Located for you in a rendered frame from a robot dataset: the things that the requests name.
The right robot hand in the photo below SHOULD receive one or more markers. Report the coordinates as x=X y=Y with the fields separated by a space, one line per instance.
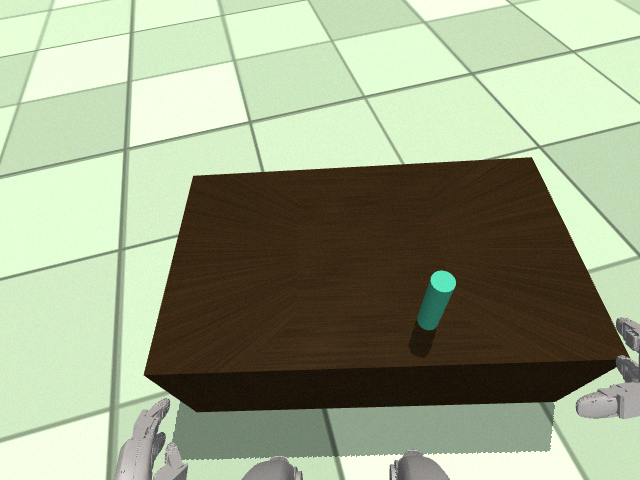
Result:
x=622 y=399

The left robot hand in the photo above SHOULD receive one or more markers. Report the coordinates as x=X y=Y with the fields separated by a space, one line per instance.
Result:
x=137 y=455

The can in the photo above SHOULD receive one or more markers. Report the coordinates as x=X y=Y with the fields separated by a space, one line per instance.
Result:
x=438 y=293

